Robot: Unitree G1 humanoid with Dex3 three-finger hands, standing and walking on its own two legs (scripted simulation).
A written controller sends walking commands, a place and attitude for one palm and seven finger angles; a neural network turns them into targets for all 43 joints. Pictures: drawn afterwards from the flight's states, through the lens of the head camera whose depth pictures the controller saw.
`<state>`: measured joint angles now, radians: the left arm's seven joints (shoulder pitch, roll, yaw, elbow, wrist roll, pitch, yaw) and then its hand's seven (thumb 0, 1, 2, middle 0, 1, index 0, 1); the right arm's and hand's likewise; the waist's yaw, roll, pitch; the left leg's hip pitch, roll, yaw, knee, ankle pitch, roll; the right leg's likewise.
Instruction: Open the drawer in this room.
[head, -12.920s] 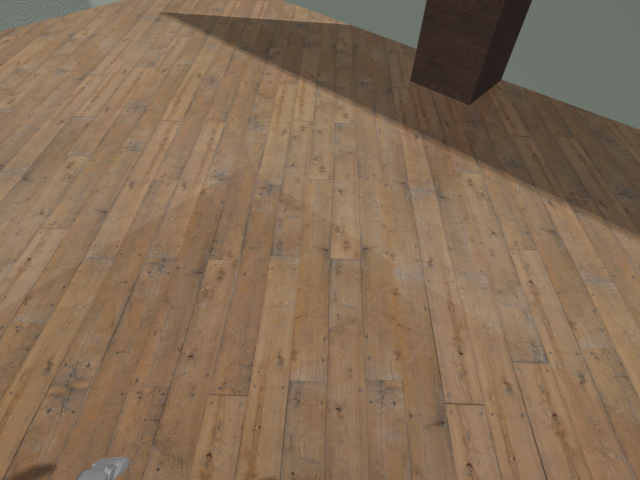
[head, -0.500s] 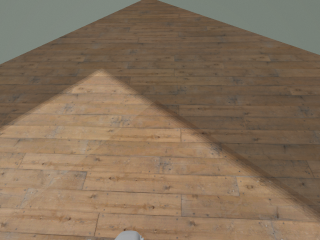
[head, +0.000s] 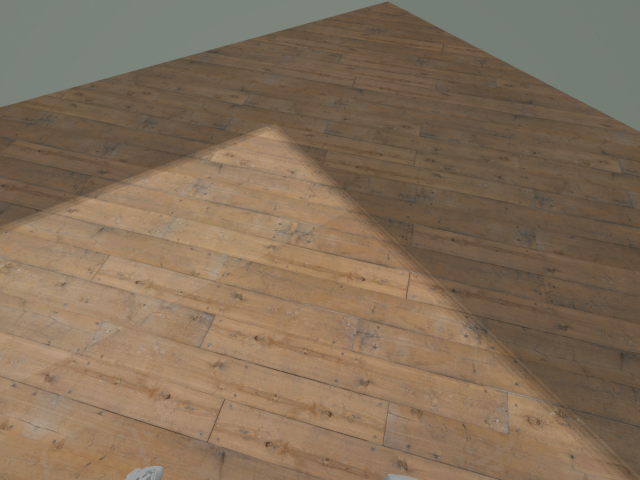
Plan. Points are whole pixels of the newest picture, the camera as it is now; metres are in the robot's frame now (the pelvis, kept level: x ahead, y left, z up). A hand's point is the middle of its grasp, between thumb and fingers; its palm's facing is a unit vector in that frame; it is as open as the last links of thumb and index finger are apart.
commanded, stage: turn or walk to find it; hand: left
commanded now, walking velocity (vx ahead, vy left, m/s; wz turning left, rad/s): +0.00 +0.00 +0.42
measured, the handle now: out of the picture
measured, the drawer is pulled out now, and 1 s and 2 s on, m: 0.00 0.00 0.00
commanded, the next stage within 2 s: stand and wait in 1.10 s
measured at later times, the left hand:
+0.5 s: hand out of the picture -0.03 +0.19 -0.17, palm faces +0.27 -0.93 -0.24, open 7.3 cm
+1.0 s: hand out of the picture -0.03 +0.19 -0.15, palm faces +0.43 -0.86 -0.27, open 7.3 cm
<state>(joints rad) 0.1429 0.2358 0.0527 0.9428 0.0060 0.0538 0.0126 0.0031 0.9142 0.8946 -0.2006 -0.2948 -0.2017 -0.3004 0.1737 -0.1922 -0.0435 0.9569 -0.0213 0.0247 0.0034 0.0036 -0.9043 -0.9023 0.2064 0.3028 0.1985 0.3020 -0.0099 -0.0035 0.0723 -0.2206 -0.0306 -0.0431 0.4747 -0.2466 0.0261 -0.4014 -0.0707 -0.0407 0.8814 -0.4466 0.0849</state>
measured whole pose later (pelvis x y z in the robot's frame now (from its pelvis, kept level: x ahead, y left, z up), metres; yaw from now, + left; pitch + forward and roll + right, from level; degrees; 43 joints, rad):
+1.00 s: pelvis -0.04 -0.03 -0.01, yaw +26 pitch +0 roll +1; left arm 0.16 0.18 0.03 0.91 0.02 0.01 0.01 0.00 0.91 0.89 -0.20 -0.30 -0.20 -0.30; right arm 0.20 -0.23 -0.07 0.97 -0.02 0.06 0.01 0.01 -0.91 -0.90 0.21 0.30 0.20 0.30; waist -0.02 0.05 0.06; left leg -0.38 -0.05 -0.08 0.77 -0.42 -0.01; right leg -0.27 -0.05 -0.11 0.58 -0.30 -0.01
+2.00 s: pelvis -0.11 -0.01 -0.01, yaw +41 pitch +0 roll +0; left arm 0.19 0.22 0.06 1.01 0.02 0.07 0.02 0.00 0.91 0.89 -0.20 -0.30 -0.21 -0.30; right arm 0.21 -0.19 -0.06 1.01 -0.02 0.02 0.00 0.00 -0.91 -0.90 0.20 0.30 0.19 0.30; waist -0.01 -0.05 0.08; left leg -0.30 -0.01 0.06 0.62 -0.31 0.05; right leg -0.39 -0.12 -0.09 0.92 -0.49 0.05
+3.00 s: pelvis -0.14 -0.05 +0.00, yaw +66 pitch +0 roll -1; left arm 0.22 0.27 0.06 0.99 0.01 0.06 0.01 0.00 0.91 0.89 -0.20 -0.29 -0.20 -0.30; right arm 0.13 -0.19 -0.03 0.95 -0.01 0.02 0.00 0.00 -0.91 -0.90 0.20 0.30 0.20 0.30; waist 0.03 -0.03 0.08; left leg -0.21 -0.02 0.00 0.49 -0.27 0.04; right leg -0.45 -0.09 -0.06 1.05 -0.44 0.08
